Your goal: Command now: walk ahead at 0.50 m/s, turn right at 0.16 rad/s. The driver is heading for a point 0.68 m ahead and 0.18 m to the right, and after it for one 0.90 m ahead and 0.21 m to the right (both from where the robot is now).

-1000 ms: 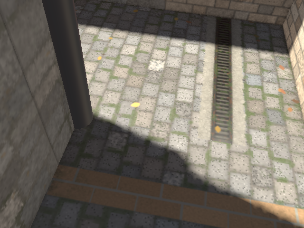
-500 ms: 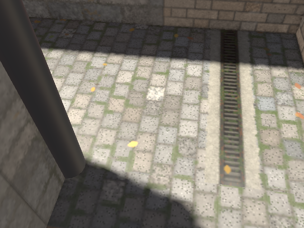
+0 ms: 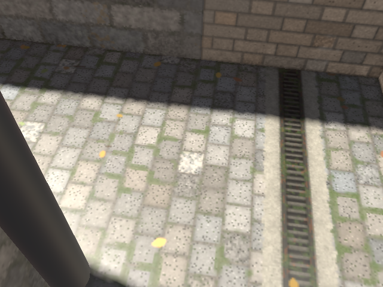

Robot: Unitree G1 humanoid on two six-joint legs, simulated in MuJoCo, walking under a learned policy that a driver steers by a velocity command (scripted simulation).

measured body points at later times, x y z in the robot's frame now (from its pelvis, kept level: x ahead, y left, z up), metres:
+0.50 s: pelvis +0.26 -0.09 -0.01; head +0.29 -0.11 +0.44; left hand +0.39 +0.16 -0.14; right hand +0.28 -0.36 -0.15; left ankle +0.24 +0.07 -0.65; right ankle +0.28 -0.13 -0.75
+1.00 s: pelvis +0.54 -0.15 -0.02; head +0.57 -0.16 +0.43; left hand +0.61 +0.11 -0.16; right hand +0.59 -0.44 -0.13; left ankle +0.64 -0.11 -0.75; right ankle +0.34 -0.16 -0.66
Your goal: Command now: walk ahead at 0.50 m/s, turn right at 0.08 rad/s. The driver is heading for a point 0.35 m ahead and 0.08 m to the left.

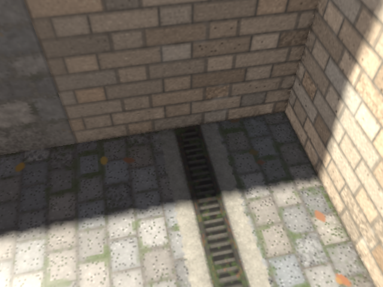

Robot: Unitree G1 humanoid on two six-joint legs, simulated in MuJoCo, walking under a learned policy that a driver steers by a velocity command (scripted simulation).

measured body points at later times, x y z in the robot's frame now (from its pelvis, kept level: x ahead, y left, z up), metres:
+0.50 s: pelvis +0.25 -0.04 +0.01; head +0.29 -0.06 +0.45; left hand +0.36 +0.21 -0.11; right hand +0.27 -0.31 -0.15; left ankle +0.13 +0.07 -0.66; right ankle +0.34 -0.12 -0.73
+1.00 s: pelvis +0.30 -0.02 +0.02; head +0.29 -0.02 +0.47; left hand +0.29 +0.21 -0.14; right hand +0.34 -0.25 -0.14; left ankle +0.27 +0.09 -0.73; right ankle +0.34 -0.12 -0.73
